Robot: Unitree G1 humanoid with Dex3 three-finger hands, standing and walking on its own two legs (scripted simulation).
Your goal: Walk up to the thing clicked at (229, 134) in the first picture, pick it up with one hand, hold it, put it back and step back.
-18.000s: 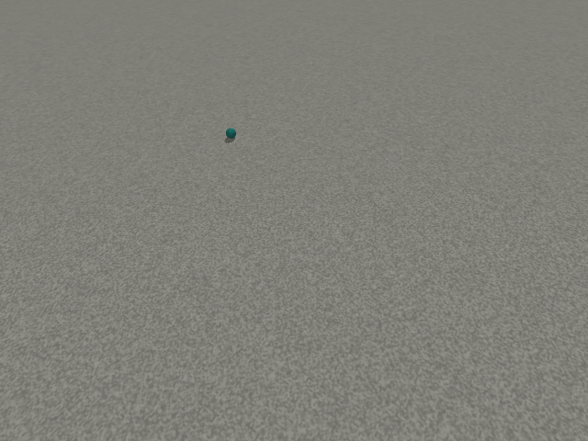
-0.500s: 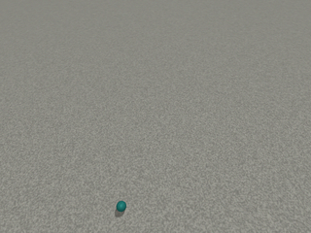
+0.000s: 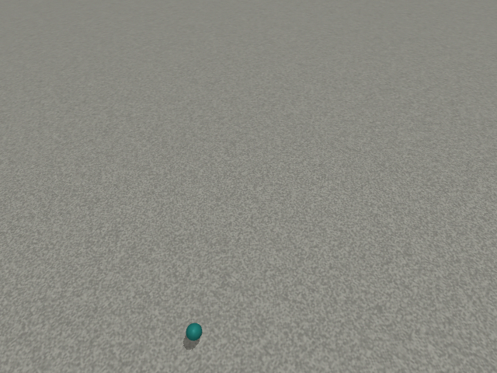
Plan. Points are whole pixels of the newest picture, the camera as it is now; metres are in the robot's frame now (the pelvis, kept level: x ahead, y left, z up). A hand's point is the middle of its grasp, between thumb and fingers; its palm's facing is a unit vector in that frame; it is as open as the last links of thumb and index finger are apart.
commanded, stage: stand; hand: left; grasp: from above
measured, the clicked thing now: (194, 331) +0.42 +0.27 -0.75
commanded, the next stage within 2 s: rise first in 0.30 s
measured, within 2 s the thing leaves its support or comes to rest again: neither
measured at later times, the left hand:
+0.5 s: hand out of the picture +0.10 +0.25 -0.15, palm faces +0.04 -0.94 -0.34, open 7.6 cm
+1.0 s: hand out of the picture +0.13 +0.27 -0.22, palm faces -0.13 -0.89 -0.44, open 13.6 cm
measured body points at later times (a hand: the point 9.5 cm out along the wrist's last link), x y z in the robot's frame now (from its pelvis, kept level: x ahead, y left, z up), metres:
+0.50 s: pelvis -0.01 +0.00 +0.00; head +0.02 +0.00 +0.44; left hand +0.10 +0.30 -0.13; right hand +0.08 -0.29 -0.14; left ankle -0.01 +0.14 -0.75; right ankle +0.00 -0.12 -0.75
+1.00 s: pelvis -0.01 +0.02 -0.07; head +0.07 +0.03 +0.37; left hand +0.13 +0.32 -0.19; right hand +0.15 -0.24 -0.17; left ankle -0.01 +0.14 -0.75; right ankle +0.00 -0.12 -0.75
